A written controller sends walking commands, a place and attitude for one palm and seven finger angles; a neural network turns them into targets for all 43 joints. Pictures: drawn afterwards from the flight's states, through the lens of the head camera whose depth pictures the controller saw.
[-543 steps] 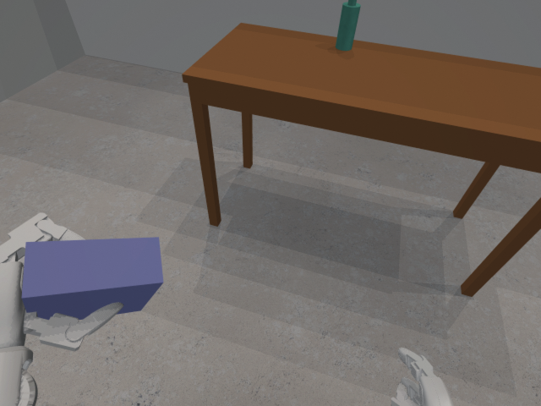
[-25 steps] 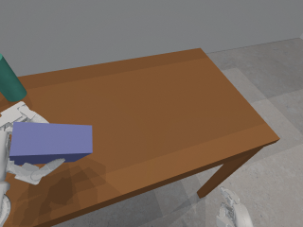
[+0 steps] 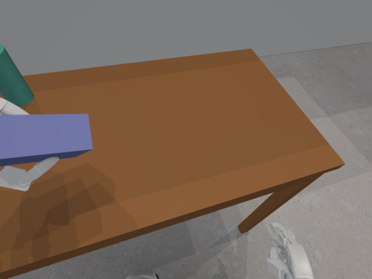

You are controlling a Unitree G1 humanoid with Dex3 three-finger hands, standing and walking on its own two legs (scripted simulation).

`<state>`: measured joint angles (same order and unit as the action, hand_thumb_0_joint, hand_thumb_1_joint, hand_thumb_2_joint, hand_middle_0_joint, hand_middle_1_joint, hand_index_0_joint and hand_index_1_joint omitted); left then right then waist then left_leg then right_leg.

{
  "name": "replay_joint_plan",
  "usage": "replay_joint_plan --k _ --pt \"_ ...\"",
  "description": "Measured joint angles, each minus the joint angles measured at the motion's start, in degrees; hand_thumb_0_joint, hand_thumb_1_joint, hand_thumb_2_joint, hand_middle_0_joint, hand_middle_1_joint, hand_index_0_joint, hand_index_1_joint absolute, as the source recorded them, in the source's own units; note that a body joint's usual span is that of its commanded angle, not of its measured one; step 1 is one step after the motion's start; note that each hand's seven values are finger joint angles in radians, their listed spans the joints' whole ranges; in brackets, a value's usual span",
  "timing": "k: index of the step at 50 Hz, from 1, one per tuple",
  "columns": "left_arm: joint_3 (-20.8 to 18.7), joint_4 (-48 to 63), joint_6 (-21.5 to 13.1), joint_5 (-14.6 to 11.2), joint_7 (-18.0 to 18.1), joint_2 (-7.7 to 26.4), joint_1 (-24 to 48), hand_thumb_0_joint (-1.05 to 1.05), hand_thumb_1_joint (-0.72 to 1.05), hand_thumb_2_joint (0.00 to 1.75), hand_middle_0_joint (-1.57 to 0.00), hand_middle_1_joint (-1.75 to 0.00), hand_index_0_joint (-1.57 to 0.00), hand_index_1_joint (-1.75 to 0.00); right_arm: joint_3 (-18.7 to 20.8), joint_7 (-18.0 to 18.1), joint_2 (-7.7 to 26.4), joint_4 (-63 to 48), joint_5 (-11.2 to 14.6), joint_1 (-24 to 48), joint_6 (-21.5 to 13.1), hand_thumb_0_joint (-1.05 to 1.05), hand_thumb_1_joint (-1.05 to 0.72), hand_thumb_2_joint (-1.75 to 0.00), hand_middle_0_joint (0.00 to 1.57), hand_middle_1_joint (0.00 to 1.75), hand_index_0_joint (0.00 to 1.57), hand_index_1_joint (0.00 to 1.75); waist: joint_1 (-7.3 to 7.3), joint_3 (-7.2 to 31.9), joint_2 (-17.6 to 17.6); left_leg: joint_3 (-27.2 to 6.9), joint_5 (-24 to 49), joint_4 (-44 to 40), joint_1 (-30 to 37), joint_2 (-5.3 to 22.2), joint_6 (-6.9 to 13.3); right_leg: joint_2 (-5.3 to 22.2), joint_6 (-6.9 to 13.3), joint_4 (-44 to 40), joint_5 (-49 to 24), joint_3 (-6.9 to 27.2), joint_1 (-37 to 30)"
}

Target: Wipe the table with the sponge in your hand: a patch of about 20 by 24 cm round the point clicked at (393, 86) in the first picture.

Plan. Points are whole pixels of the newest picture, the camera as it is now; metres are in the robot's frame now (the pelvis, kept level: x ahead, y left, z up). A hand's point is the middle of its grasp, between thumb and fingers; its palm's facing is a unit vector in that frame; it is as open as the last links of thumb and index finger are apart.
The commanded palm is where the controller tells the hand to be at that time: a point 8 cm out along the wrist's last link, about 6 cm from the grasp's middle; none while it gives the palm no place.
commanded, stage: come to a stop and stand still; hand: left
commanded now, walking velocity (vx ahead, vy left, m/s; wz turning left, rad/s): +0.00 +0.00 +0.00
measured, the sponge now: (52, 140) +0.27 +0.26 +0.17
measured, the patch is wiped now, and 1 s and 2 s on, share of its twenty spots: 0.00 0.00 0.00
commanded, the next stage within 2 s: look again from close up in 0.74 s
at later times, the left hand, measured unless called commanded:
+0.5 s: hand (61, 161) +0.24 +0.24 +0.16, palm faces +0.37 -0.86 -0.34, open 9.5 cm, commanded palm +0.18 +0.28 +0.18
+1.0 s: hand (55, 159) +0.24 +0.25 +0.16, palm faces +0.37 -0.84 -0.39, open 9.5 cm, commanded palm +0.18 +0.28 +0.18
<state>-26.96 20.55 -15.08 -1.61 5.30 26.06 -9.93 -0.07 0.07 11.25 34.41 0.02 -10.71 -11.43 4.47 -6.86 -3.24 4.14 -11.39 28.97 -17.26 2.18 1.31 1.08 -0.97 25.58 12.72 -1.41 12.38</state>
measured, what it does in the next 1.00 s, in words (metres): stands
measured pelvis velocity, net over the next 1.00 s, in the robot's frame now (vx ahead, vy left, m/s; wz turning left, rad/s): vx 0.02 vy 0.00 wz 0.01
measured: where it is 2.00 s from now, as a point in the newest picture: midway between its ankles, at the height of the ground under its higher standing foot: outside the picture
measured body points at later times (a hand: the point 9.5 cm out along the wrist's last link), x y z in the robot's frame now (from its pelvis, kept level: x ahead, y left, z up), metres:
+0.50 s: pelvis +0.02 +0.00 +0.00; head +0.05 +0.02 +0.45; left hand +0.21 +0.28 +0.18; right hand +0.21 -0.23 -0.07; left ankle +0.04 +0.10 -0.74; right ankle +0.01 -0.14 -0.74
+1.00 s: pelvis +0.02 +0.00 +0.00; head +0.06 +0.02 +0.45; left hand +0.22 +0.29 +0.18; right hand +0.21 -0.22 -0.07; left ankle +0.04 +0.10 -0.74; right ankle +0.01 -0.14 -0.74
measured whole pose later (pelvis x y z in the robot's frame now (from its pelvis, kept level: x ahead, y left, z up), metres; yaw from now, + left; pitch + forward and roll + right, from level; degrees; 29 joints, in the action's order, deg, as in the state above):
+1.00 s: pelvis +0.02 +0.00 +0.00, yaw +1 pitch +0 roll -1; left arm -20.3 28.8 -10.1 -2.8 6.0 21.5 -25.3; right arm -1.2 2.1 10.5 33.1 0.9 -10.1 -6.7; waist 1.6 -4.4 -1.3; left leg 3.6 -12.2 26.3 -14.0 1.9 1.1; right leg 1.2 -1.7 21.3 12.9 -2.0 8.2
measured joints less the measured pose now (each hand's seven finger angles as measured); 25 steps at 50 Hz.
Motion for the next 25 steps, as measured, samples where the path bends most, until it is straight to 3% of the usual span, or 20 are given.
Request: replay_joint_plan --k 4,8,12,16,21,25 --pt "5.6 5.7 0.1 -0.6 0.2 -5.8 -7.9 -0.01 -0.42 1.01 -0.78 -1.38 -0.78 -1.38 0.5 -1.5 0.5 -1.6 0.6 0.9 -0.5 0.02 -0.91 -0.9 0.2 0.3 0.21 0.3 -2.44 0.7 2.8 1.3 -0.3 0.0 0.4 -1.1 1.0 1.2 -0.6 1.6 0.9 1.3 0.7" --pt "9.3 7.8 -0.2 -0.5 -1.7 -4.9 -17.1 -0.01 -0.43 1.02 -0.78 -1.38 -0.78 -1.37 -0.4 -0.4 -1.1 -1.7 0.7 0.4 1.1 0.02 -0.91 -0.9 0.2 0.3 0.21 0.3 -3.95 2.1 3.5 1.6 -0.4 -0.7 0.9 -1.4 1.0 1.6 -1.9 1.2 1.1 1.5 0.4" --pt "6.0 4.8 0.5 -1.0 -1.5 -1.4 -17.8 -0.01 -0.43 1.02 -0.79 -1.37 -0.79 -1.37 -1.2 1.2 -2.3 -1.2 0.8 -1.4 2.5 0.02 -0.91 -0.9 0.2 0.3 0.21 0.3 -3.3 2.5 2.3 0.6 0.1 -1.7 1.3 -1.2 0.5 1.2 -1.2 0.2 0.9 0.5 -0.4" --pt "3.3 3.1 1.5 -1.1 0.1 -2.6 -13.4 -0.01 -0.43 1.02 -0.79 -1.37 -0.79 -1.37 -1.4 1.7 -1.2 0.0 0.8 -2.3 1.8 0.02 -0.91 -0.9 0.2 0.3 0.21 0.3 -1.81 1.9 1.9 -0.4 0.1 -1.8 1.4 -0.8 0.0 0.7 -0.7 -0.9 0.7 -0.5 -1.4" --pt "6.3 5.8 1.7 -0.7 1.1 -7.3 -11.9 -0.01 -0.43 1.02 -0.78 -1.38 -0.79 -1.37 -0.7 1.2 0.5 1.0 0.5 -1.3 0.8 0.02 -0.91 -0.9 0.2 0.3 0.21 0.3 -1.5 2.2 2.0 -0.6 -0.3 -1.7 2.0 -0.5 -0.1 0.4 -0.7 -2.1 0.5 -0.7 -2.5" --pt "8.5 6.7 1.9 -0.2 0.6 -7.2 -13.2 -0.01 -0.43 1.02 -0.78 -1.38 -0.79 -1.37 -0.3 1.3 0.7 0.2 0.4 0.5 1.4 0.02 -0.91 -0.9 0.2 0.3 0.21 0.3 -2.7 3.0 1.8 -0.4 -0.6 -1.9 2.4 -0.3 -0.3 0.2 -0.7 -2.6 0.5 -0.4 -2.9"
